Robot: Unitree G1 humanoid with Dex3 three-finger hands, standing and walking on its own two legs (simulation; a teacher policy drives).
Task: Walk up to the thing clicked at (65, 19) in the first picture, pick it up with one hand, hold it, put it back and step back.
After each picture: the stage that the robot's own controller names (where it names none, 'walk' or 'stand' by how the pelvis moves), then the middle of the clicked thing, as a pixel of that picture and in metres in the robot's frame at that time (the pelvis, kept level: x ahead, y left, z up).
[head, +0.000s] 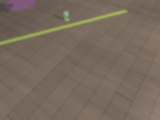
stand; (66, 16) +1.93 +0.25 -0.72
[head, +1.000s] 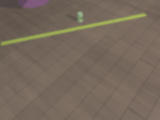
walk; (80, 17) +1.79 +0.16 -0.71
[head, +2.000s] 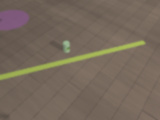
walk; (66, 46) +1.21 +0.18 -0.70
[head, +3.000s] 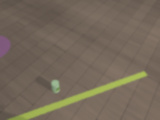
walk; (55, 86) +0.75 +0.19 -0.71
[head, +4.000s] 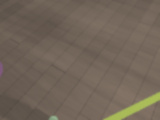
stand; out of the picture +0.41 +0.22 -0.69
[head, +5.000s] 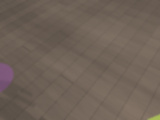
stand; out of the picture +0.38 +0.20 -0.72
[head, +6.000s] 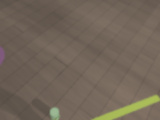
walk; (54, 114) +0.44 +0.14 -0.71
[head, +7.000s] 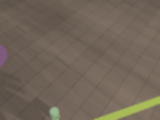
walk; (54, 114) +0.45 +0.18 -0.69
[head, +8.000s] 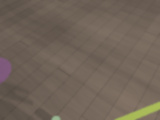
stand; out of the picture +0.45 +0.22 -0.71
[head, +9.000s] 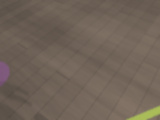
stand; out of the picture +0.41 +0.22 -0.72
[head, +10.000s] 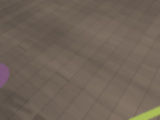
stand; out of the picture +0.41 +0.22 -0.73
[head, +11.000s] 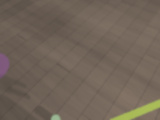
go down; out of the picture +0.42 +0.21 -0.72
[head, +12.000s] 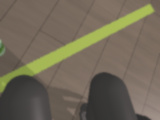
go down; out of the picture +0.47 +0.31 -0.28
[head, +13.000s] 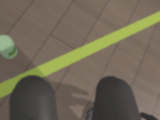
approach; (6, 47) +0.46 +0.31 -0.28
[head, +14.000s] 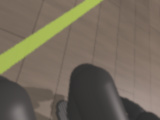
close in; out of the picture +0.42 +0.35 -0.21
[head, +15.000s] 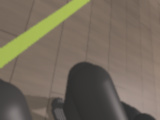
close; out of the picture +0.42 +0.35 -0.22
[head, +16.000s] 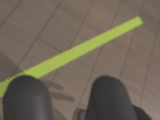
lift; out of the picture +0.36 +0.32 -0.13
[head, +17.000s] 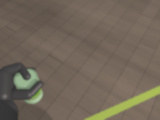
hold; (29, 87) +0.33 +0.19 +0.02
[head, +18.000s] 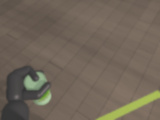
hold; (38, 89) +0.34 +0.17 -0.01
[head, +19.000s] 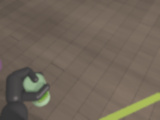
hold; (37, 90) +0.33 +0.17 -0.01
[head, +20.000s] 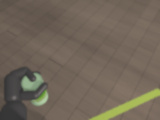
crouch; (35, 90) +0.34 +0.18 -0.03
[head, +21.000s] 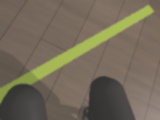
lower; out of the picture +0.47 +0.30 -0.11
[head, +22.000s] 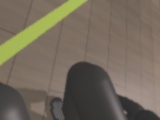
lower; out of the picture +0.41 +0.35 -0.22
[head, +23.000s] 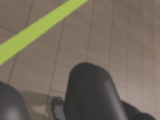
lower; out of the picture +0.40 +0.36 -0.22
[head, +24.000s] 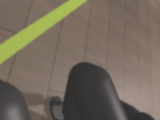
lower; out of the picture +0.40 +0.36 -0.23
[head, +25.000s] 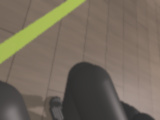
lower; out of the picture +0.40 +0.36 -0.22
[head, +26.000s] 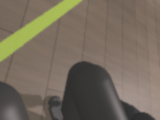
open; out of the picture +0.40 +0.36 -0.22
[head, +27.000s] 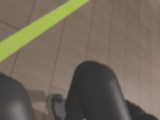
rise; out of the picture +0.40 +0.35 -0.23
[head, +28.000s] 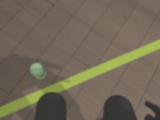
walk; (38, 71) +0.45 +0.27 -0.44
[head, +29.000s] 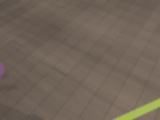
stand; out of the picture +0.40 +0.22 -0.66
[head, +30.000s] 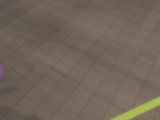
stand; out of the picture +0.41 +0.23 -0.67
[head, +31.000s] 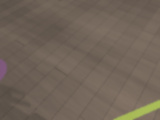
stand; out of the picture +0.41 +0.23 -0.69
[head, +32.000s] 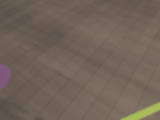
stand; out of the picture +0.42 +0.22 -0.72
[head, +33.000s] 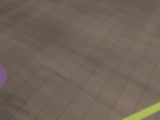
stand; out of the picture +0.37 +0.23 -0.73
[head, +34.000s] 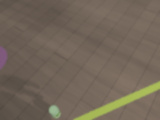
walk; (54, 111) +0.43 +0.25 -0.70
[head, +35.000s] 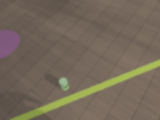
walk; (64, 84) +0.66 +0.22 -0.70
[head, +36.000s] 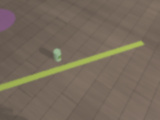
walk; (57, 55) +0.97 +0.23 -0.70
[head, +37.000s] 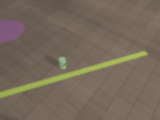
stand; (62, 63) +1.00 +0.21 -0.71
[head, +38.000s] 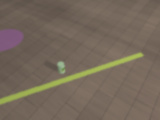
stand; (61, 67) +1.04 +0.22 -0.72
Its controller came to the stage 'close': yes
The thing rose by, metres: 0.70
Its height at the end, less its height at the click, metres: +0.00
